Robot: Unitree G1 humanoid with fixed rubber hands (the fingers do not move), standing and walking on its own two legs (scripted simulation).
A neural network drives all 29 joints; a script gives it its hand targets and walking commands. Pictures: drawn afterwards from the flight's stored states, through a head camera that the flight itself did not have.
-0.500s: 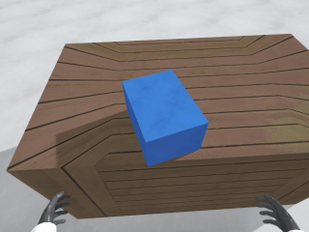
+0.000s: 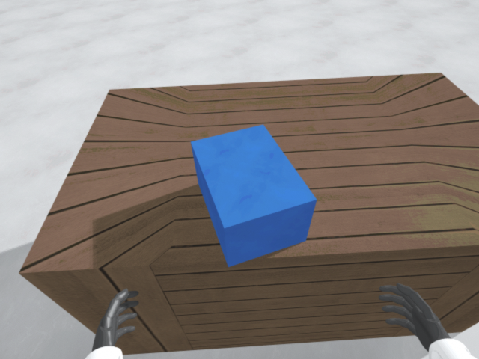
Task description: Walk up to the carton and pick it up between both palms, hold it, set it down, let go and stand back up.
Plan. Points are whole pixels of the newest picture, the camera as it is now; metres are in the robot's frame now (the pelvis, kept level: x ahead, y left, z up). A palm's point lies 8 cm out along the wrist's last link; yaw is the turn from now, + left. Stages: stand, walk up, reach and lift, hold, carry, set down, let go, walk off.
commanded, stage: reach and lift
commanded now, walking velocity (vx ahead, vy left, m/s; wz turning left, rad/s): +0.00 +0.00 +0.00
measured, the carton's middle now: (247, 190) +0.48 -0.01 -0.02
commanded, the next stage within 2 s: none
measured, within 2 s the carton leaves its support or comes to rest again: neither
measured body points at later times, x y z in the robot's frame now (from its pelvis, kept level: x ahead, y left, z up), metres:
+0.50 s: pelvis +0.02 -0.01 +0.00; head +0.02 -0.02 +0.45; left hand +0.22 +0.17 +0.02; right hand +0.25 -0.29 -0.01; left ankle +0.03 +0.14 -0.74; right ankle +0.03 -0.12 -0.74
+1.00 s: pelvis +0.02 -0.01 +0.00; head +0.02 -0.02 +0.45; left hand +0.28 +0.14 +0.08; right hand +0.28 -0.29 +0.02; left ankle +0.03 +0.14 -0.74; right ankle +0.03 -0.12 -0.74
